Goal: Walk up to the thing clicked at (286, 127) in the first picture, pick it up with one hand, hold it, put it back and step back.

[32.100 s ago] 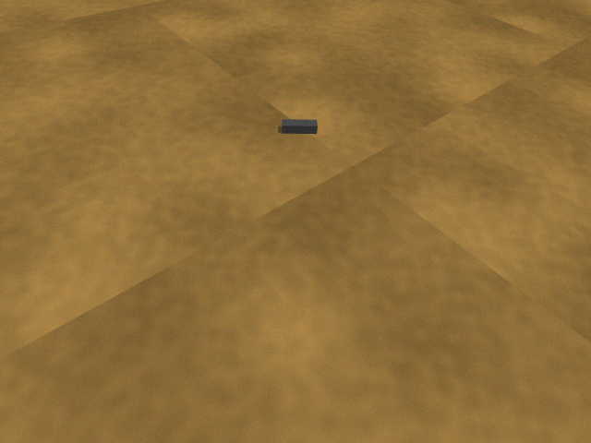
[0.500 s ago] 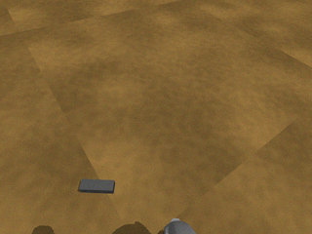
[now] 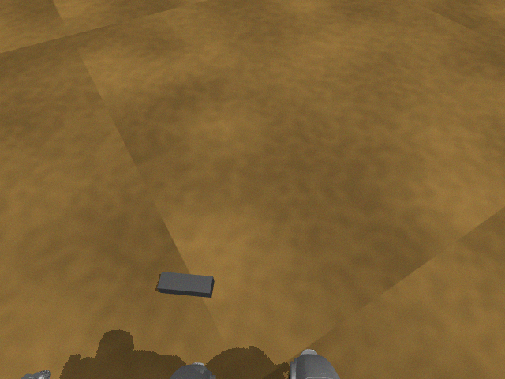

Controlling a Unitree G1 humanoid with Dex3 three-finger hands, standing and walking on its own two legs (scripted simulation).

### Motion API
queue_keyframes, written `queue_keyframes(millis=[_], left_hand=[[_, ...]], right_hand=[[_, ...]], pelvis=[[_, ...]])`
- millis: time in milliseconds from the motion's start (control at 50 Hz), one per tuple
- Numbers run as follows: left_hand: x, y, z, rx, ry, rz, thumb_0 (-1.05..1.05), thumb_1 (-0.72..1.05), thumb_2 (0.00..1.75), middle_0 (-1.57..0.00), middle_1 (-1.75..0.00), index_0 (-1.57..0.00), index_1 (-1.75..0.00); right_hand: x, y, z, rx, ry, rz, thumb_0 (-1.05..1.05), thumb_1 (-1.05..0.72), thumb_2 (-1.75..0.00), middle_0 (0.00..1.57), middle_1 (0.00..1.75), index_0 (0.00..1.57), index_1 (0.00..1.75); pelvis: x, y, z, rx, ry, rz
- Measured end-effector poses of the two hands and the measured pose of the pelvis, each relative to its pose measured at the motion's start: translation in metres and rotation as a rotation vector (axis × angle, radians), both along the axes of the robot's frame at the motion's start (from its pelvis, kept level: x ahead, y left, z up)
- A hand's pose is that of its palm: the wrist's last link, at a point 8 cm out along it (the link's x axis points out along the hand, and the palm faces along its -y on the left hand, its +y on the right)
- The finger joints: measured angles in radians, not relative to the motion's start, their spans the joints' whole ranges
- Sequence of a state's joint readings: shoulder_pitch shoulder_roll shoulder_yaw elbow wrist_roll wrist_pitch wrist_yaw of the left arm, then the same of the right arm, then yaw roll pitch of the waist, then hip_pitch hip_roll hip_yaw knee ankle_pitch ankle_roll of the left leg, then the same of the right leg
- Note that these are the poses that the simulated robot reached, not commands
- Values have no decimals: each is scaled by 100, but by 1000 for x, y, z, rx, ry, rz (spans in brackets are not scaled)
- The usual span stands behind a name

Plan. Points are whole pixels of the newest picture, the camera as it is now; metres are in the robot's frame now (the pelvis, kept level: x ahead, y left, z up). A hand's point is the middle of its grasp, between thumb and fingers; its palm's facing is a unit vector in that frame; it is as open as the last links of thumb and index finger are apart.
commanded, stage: walk up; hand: left
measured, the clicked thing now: (186, 284) +0.51 +0.26 -0.71
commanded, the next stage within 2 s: stand in 1.28 s
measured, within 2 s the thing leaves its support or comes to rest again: neither
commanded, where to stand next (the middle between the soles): +0.12 +0.06 m, yaw -5 degrees
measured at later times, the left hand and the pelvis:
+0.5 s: hand out of the picture +0.07 +0.29 -0.13, palm faces -0.11 -0.93 -0.36, open 7.4 cm; pelvis +0.01 +0.03 +0.02, yaw -5 degrees
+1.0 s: hand out of the picture +0.08 +0.29 -0.13, palm faces -0.17 -0.90 -0.41, open 7.4 cm; pelvis -0.01 +0.02 +0.01, yaw -9 degrees
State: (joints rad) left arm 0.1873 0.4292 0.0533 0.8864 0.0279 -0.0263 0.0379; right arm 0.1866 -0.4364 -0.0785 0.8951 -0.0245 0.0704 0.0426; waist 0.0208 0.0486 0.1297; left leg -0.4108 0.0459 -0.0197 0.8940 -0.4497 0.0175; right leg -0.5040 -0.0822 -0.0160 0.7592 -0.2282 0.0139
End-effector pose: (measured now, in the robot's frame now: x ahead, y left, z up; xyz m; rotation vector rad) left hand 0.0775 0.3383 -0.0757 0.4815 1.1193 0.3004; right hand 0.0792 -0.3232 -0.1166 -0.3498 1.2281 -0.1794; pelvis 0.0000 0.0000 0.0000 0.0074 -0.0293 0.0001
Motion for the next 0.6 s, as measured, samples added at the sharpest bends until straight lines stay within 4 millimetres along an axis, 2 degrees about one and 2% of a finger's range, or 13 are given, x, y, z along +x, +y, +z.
queue_keyframes(millis=[60, 100, 200, 280, 360, 440, 540, 600], left_hand=[[-1, 21, -15, -9, 4, 6, 0, 90, 90, -21, -30, -21, -30], [-4, 25, -20, -24, 24, 11, 0, 90, 90, -21, -30, -21, -30], [-11, 23, -26, -83, 71, 2, 0, 90, 90, -21, -30, -20, -30], [-15, 14, -30, -118, 107, -23, 0, 90, 90, -21, -30, -20, -30], [-13, -2, -31, -140, 112, -55, 0, 90, 90, -21, -30, -20, -30], [-12, -8, -23, -165, 81, -65, 0, 90, 90, -21, -30, -21, -30], [-11, 3, -18, -167, 97, -74, 0, 90, 90, -21, -30, -21, -30], [-1, 18, -27, -165, 107, -73, 0, 90, 90, -21, -30, -21, -30]], right_hand=[[-13, 13, 1, -31, 3, -8, 0, -90, -89, 21, 30, 20, 30], [-24, 21, 6, -36, 4, -18, 0, -90, -89, 21, 30, 20, 30], [-39, 36, 21, -44, 4, -48, 0, -90, -89, 21, 30, 21, 30], [-41, 33, 25, -52, -20, -48, 1, -90, -89, 21, 30, 21, 30], [-40, 22, 24, -62, -44, -65, 1, -90, -89, 21, 30, 21, 30], [-33, 24, 35, -64, -56, -69, 1, -90, -89, 21, 30, 21, 30], [-11, 30, 48, -76, -124, -59, 1, -90, -89, 21, 30, 21, 30], [-3, 36, 46, -97, -164, -67, 1, -90, -89, 21, 30, 21, 30]], pelvis=[[-8, 15, -7, 29, -12, -13], [-9, 23, -6, 9, -13, -19], [-10, 28, 5, -18, 5, -25], [-8, 28, 6, -16, 16, -51], [-5, 25, 6, -57, -6, -66], [2, 24, 14, -14, -13, -87], [9, 36, 20, -9, -18, -101], [13, 47, 12, -12, -22, -107]])
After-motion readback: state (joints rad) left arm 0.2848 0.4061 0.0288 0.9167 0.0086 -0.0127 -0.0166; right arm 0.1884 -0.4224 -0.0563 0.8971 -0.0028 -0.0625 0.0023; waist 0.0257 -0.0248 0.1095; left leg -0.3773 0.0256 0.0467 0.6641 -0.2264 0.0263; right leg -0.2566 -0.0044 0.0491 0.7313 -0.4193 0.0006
